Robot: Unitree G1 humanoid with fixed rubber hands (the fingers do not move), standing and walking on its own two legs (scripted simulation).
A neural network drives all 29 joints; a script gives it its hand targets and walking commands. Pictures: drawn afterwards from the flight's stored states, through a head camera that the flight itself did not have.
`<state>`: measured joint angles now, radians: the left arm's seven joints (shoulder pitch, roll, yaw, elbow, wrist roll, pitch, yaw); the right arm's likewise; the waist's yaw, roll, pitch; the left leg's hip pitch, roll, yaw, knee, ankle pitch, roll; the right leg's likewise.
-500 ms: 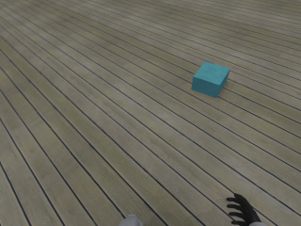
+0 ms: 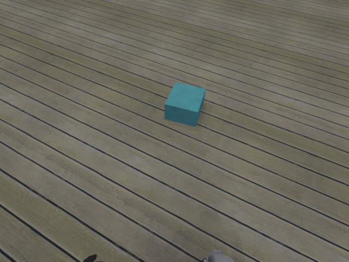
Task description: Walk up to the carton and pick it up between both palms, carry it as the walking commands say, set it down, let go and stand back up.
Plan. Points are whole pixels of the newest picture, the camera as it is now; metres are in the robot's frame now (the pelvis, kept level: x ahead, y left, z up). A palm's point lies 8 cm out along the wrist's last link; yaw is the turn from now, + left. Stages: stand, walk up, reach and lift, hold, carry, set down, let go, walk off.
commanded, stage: walk up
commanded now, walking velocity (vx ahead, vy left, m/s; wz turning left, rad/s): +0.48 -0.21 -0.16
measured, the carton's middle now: (185, 103) +1.36 -0.19 -0.70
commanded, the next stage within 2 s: none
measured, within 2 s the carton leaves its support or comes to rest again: neither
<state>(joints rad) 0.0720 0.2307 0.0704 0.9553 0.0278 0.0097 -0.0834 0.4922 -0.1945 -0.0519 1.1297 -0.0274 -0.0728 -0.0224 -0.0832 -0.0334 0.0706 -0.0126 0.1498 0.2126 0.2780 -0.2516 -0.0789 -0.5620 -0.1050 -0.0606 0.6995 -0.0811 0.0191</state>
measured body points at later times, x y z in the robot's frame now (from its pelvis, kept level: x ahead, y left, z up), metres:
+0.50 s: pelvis +0.28 -0.06 -0.01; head +0.32 -0.07 +0.44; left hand +0.16 +0.15 -0.15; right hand +0.47 -0.28 -0.14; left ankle +0.42 +0.06 -0.72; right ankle +0.15 -0.17 -0.75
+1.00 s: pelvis +0.54 -0.07 +0.00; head +0.59 -0.04 +0.45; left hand +0.67 +0.15 -0.16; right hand +0.41 -0.29 -0.12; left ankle +0.46 +0.04 -0.75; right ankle +0.67 -0.26 -0.69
